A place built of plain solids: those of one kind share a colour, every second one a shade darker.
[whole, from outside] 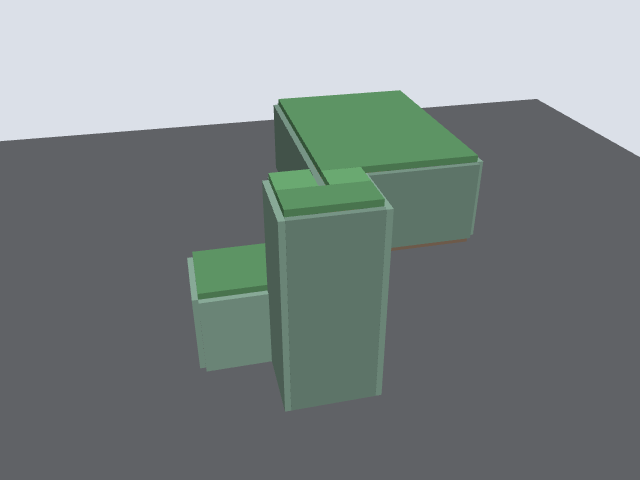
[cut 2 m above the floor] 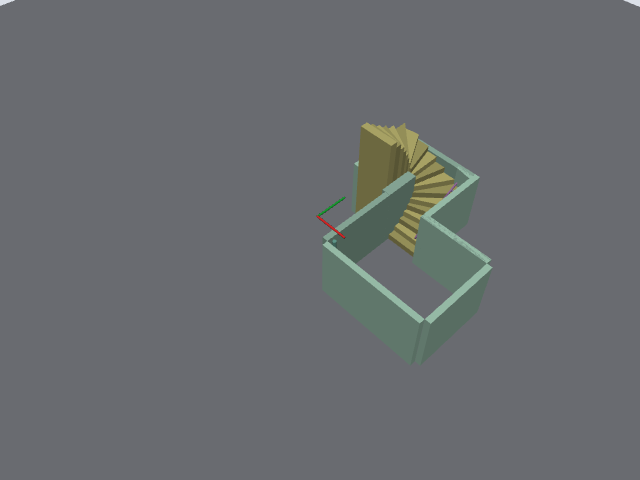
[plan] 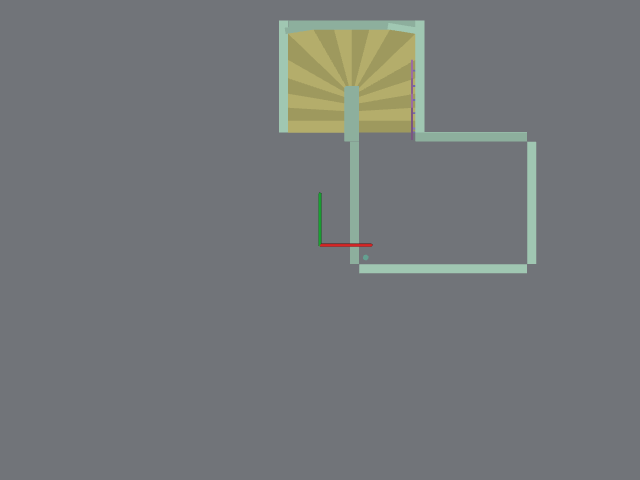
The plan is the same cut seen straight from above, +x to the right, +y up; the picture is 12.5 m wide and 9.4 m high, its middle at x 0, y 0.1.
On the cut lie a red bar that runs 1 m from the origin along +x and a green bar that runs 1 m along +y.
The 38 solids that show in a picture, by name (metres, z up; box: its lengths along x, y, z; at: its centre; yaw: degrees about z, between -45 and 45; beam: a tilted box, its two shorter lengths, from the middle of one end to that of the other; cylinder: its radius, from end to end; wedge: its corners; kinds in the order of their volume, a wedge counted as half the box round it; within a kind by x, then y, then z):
{
 "wall_1": {"box": [0.18, 6.42, 2.37], "at": [-4.15, -1.01, 4.87]},
 "wall_2": {"box": [3.43, 0.18, 2.37], "at": [-2.34, 2.29, 4.87]},
 "wall_3": {"box": [0.18, 2.19, 6.11], "at": [-0.71, 3.3, 3.0]},
 "wall_4": {"box": [0.6, 0.13, 6.36], "at": [-0.39, 4.24, 2.88], "yaw": 9.2},
 "wall_5": {"box": [0.18, 6.42, 2.37], "at": [0.57, -1.01, 4.87]},
 "wall_6": {"box": [0.29, 1.09, 6.36], "at": [0.62, 2.57, 2.88]},
 "wall_7": {"box": [2.49, 0.18, 6.11], "at": [0.62, 4.31, 3.0]},
 "wall_8": {"box": [0.18, 2.4, 2.59], "at": [0.68, 0.83, 1.24]},
 "wall_9": {"box": [0.6, 0.13, 6.36], "at": [1.63, 4.24, 2.88], "yaw": -9.2},
 "wall_10": {"box": [0.18, 2.37, 6.11], "at": [1.96, 3.21, 3.0]},
 "wall_11": {"box": [3.29, 0.18, 2.59], "at": [2.41, -0.46, 1.24]},
 "wall_12": {"box": [2.19, 0.19, 2.59], "at": [2.96, 2.12, 1.24]},
 "wall_13": {"box": [2.19, 0.18, 2.59], "at": [2.96, 2.12, 1.24]},
 "wall_14": {"box": [0.18, 2.4, 2.59], "at": [4.15, 0.83, 1.24]},
 "tread_1": {"wedge": [[-0.63, 4.14, -0.05], [-0.63, 4.14, 2.33], [-0.13, 4.22, -0.05], [-0.13, 4.22, 2.33], [0.47, 3.08, -0.05], [0.47, 3.08, 2.33], [0.51, 3.12, -0.05], [0.51, 3.12, 2.33]]},
 "tread_2": {"wedge": [[-0.62, 2.2, -0.05], [-0.62, 2.2, 3.49], [-0.62, 2.43, -0.05], [-0.62, 2.43, 3.5], [0.48, 2.2, -0.05], [0.48, 2.2, 3.49], [0.48, 2.44, -0.05], [0.48, 2.44, 3.49]]},
 "tread_3": {"wedge": [[-0.62, 2.43, -0.05], [-0.62, 2.43, 3.3], [-0.62, 2.69, -0.05], [-0.62, 2.69, 3.3], [0.48, 2.43, -0.05], [0.48, 2.43, 3.3], [0.48, 2.62, -0.05], [0.48, 2.62, 3.3]]},
 "tread_4": {"wedge": [[-0.62, 2.69, -0.05], [-0.62, 2.69, 3.11], [-0.62, 2.97, -0.05], [-0.62, 2.97, 3.11], [0.48, 2.62, -0.05], [0.48, 2.62, 3.11], [0.48, 2.78, -0.05], [0.48, 2.78, 3.11]]},
 "tread_5": {"wedge": [[-0.62, 2.96, -0.05], [-0.62, 2.96, 2.91], [-0.62, 3.27, -0.05], [-0.62, 3.27, 2.91], [0.48, 2.77, -0.05], [0.48, 2.77, 2.91], [0.48, 2.9, -0.05], [0.48, 2.9, 2.91]]},
 "tread_6": {"wedge": [[-0.62, 3.26, -0.05], [-0.62, 3.26, 2.72], [-0.62, 3.63, -0.05], [-0.62, 3.63, 2.72], [0.48, 2.9, -0.05], [0.48, 2.9, 2.72], [0.48, 3.0, -0.05], [0.48, 3.0, 2.72]]},
 "tread_7": {"wedge": [[-0.62, 3.62, -0.05], [-0.62, 3.62, 2.52], [-0.62, 4.14, -0.05], [-0.62, 4.14, 2.52], [0.48, 3.0, -0.05], [0.48, 3.0, 2.52], [0.48, 3.08, -0.05], [0.48, 3.08, 2.52]]},
 "tread_8": {"wedge": [[-0.13, 4.22, -0.05], [-0.13, 4.22, 2.14], [0.28, 4.22, -0.05], [0.28, 4.22, 2.14], [0.5, 3.12, -0.05], [0.5, 3.12, 2.14], [0.56, 3.12, -0.05], [0.56, 3.12, 2.14]]},
 "tread_9": {"wedge": [[0.27, 4.22, -0.05], [0.27, 4.22, 1.94], [0.56, 3.12, -0.05], [0.56, 3.12, 1.94], [0.62, 3.12, -0.05], [0.62, 3.12, 1.94], [0.62, 4.22, -0.05], [0.62, 4.22, 1.94]]},
 "tread_10": {"wedge": [[0.62, 3.12, -0.05], [0.62, 3.12, 1.75], [0.62, 4.22, -0.05], [0.62, 4.22, 1.75], [0.68, 3.12, -0.05], [0.68, 3.12, 1.75], [0.97, 4.22, -0.05], [0.97, 4.22, 1.75]]},
 "tread_11": {"wedge": [[0.67, 3.12, -0.05], [0.67, 3.12, 1.55], [0.74, 3.12, -0.05], [0.74, 3.12, 1.55], [0.96, 4.22, -0.05], [0.96, 4.22, 1.55], [1.37, 4.22, -0.05], [1.37, 4.22, 1.55]]},
 "tread_12": {"wedge": [[0.73, 3.12, -0.05], [0.73, 3.12, 1.36], [0.77, 3.08, -0.05], [0.77, 3.08, 1.36], [1.37, 4.22, -0.05], [1.37, 4.22, 1.36], [1.87, 4.14, -0.05], [1.87, 4.14, 1.36]]},
 "tread_13": {"wedge": [[0.77, 2.2, -0.05], [0.77, 2.2, 0.19], [0.77, 2.44, -0.05], [0.77, 2.44, 0.19], [1.87, 2.2, -0.05], [1.87, 2.2, 0.2], [1.87, 2.44, -0.05], [1.87, 2.44, 0.2]]},
 "tread_14": {"wedge": [[0.77, 2.43, -0.05], [0.77, 2.43, 0.39], [0.77, 2.63, -0.05], [0.77, 2.63, 0.39], [1.87, 2.43, -0.05], [1.87, 2.43, 0.39], [1.87, 2.69, -0.05], [1.87, 2.69, 0.39]]},
 "tread_15": {"wedge": [[0.77, 2.62, -0.05], [0.77, 2.62, 0.58], [0.77, 2.78, -0.05], [0.77, 2.78, 0.58], [1.87, 2.69, -0.05], [1.87, 2.69, 0.59], [1.87, 2.97, -0.05], [1.87, 2.97, 0.59]]},
 "tread_16": {"wedge": [[0.77, 2.78, -0.05], [0.77, 2.78, 0.78], [0.77, 2.91, -0.05], [0.77, 2.91, 0.78], [1.87, 2.97, -0.05], [1.87, 2.97, 0.78], [1.87, 3.27, -0.05], [1.87, 3.27, 0.78]]},
 "tread_17": {"wedge": [[0.77, 2.9, -0.05], [0.77, 2.9, 0.97], [0.77, 3.0, -0.05], [0.77, 3.0, 0.97], [1.87, 3.27, -0.05], [1.87, 3.27, 0.97], [1.87, 3.63, -0.05], [1.87, 3.63, 0.97]]},
 "tread_18": {"wedge": [[0.77, 3.0, -0.05], [0.77, 3.0, 1.17], [0.77, 3.09, -0.05], [0.77, 3.09, 1.17], [1.87, 3.63, -0.05], [1.87, 3.63, 1.17], [1.87, 4.14, -0.05], [1.87, 4.14, 1.17]]},
 "roof_1": {"box": [4.53, 6.42, 0.2], "at": [-1.79, -1.01, 6.16]},
 "roof_2": {"box": [1.1, 0.91, 0.2], "at": [-0.07, 2.66, 6.16]},
 "roof_3": {"box": [2.49, 1.1, 0.2], "at": [0.62, 3.67, 6.16]},
 "roof_4": {"box": [1.1, 1.09, 0.2], "at": [1.32, 2.57, 6.16]},
 "roof_5": {"box": [3.29, 2.4, 0.2], "at": [2.41, 0.83, 2.64]},
 "floor_1": {"box": [4.53, 6.42, 0.22], "at": [-1.79, -1.01, 3.58]}
}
